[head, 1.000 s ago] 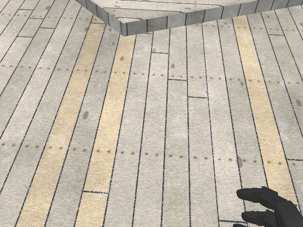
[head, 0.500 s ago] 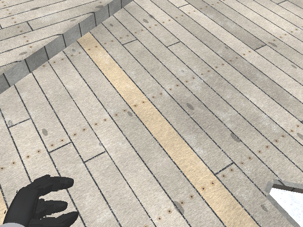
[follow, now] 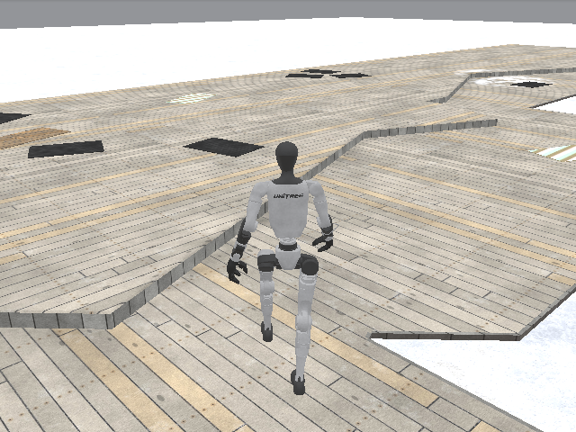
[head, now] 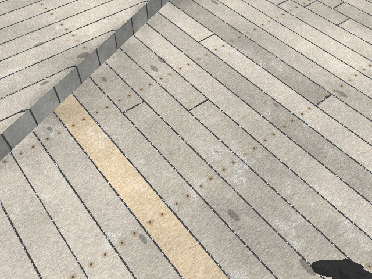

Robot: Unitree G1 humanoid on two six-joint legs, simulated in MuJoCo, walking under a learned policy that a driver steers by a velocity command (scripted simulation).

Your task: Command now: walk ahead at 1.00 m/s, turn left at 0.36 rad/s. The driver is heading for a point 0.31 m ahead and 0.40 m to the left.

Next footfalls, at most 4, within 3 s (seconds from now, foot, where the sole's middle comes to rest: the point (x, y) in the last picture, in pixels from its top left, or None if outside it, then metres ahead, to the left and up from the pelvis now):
0.04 left None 0.26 0.11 -0.75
0.46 right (217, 213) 0.69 -0.03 -0.75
0.84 left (136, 159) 0.91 0.31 -0.75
1.30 right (153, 125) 1.10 0.27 -0.75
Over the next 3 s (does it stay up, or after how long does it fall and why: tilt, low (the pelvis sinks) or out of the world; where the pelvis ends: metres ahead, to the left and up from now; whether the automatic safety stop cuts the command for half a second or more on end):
stays up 0.81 1.02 0.14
